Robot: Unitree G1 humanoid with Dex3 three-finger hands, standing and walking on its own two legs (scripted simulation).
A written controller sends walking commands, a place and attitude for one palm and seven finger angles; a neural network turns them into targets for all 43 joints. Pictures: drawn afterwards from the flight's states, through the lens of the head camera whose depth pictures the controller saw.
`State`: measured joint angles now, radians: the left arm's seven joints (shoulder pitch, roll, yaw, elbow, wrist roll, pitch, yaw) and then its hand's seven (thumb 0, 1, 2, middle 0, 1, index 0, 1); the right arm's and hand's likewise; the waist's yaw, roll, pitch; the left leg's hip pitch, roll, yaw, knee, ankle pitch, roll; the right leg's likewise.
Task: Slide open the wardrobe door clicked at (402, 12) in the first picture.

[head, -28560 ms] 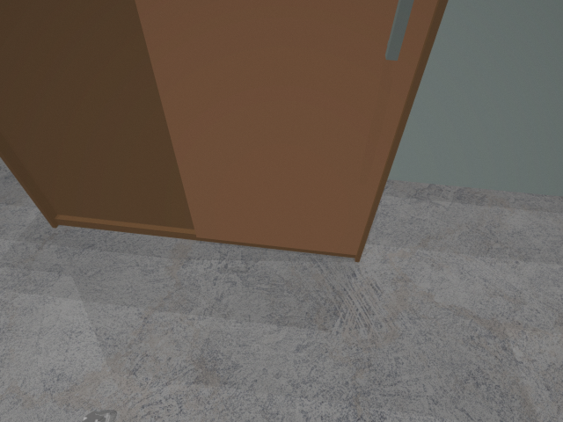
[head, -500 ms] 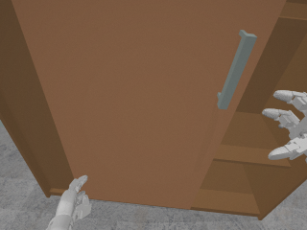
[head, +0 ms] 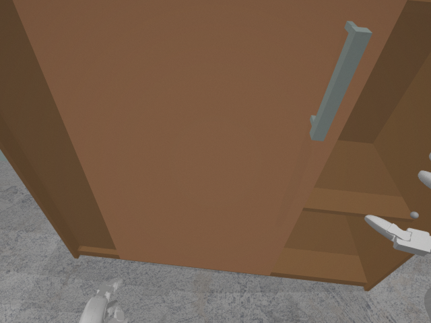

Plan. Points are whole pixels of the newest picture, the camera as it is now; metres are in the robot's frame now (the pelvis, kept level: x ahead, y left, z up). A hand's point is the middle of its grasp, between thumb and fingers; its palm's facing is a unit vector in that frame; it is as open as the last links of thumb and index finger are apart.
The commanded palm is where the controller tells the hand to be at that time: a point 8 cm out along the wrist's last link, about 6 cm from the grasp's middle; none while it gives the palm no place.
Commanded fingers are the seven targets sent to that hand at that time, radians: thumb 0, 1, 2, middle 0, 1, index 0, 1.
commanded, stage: draw the hand back to the body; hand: right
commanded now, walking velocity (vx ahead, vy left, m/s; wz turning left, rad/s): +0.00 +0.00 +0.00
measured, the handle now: (332, 85) +0.48 -0.22 +0.25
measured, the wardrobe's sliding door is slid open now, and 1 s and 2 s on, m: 0.46 0.46 0.46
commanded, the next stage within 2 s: step back with the hand held close in 0.74 s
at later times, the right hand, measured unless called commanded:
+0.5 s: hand (415, 245) +0.19 -0.27 +0.16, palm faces +0.50 +0.80 -0.33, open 7.8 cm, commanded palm +0.15 -0.31 +0.17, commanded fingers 0.00 -0.90 -0.90 0.20 0.30 0.20 0.30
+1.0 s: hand (411, 242) +0.19 -0.27 +0.16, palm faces +0.47 +0.80 -0.38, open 7.4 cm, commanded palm +0.14 -0.31 +0.17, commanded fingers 0.00 -0.90 -0.90 0.20 0.30 0.20 0.30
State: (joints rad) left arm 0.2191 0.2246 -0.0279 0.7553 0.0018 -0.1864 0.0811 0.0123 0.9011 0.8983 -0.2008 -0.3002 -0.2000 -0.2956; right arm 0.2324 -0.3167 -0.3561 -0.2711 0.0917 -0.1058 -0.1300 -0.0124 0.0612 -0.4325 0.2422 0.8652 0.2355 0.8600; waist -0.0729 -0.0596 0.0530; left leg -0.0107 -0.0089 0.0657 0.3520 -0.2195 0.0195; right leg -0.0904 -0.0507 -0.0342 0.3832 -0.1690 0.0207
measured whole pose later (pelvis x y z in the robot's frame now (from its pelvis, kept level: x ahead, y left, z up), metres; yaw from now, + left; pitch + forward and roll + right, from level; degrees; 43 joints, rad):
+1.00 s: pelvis +0.00 -0.01 +0.00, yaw -1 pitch -3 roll +1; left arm 0.19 0.23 -0.01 0.66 0.00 -0.10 0.07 0.01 0.90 0.90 -0.20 -0.30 -0.20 -0.30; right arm 0.47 -0.34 -0.36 -0.39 0.06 -0.14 -0.13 0.01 -0.89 -0.90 0.21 0.30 0.21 0.30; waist -0.03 -0.06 0.01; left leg -0.11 -0.02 0.08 0.40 -0.23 0.01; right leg -0.22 -0.06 -0.02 0.48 -0.21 0.02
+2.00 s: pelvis -0.14 -0.03 -0.03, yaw -4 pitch -2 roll +1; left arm 0.20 0.20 0.01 0.62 0.02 -0.12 0.07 0.01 0.90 0.90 -0.20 -0.30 -0.20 -0.30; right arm 0.51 -0.43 -0.44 -0.55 0.03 -0.26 -0.17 0.01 -0.89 -0.89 0.22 0.30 0.21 0.30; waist -0.03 0.02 0.04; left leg -0.43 0.00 -0.01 0.58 -0.15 0.02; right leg -0.57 0.00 -0.01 0.85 -0.37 0.02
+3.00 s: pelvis -0.21 -0.05 -0.01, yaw +0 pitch +0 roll +0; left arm 0.23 0.21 -0.01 0.66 -0.01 -0.09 0.07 0.01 0.90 0.90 -0.20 -0.30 -0.20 -0.30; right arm 0.51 -0.38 -0.39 -0.42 0.04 -0.18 -0.16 0.01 -0.89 -0.89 0.22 0.30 0.21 0.30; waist 0.00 0.00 -0.02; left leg -0.20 -0.03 0.05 0.53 -0.32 0.04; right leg -0.26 -0.03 -0.06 0.56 -0.29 -0.01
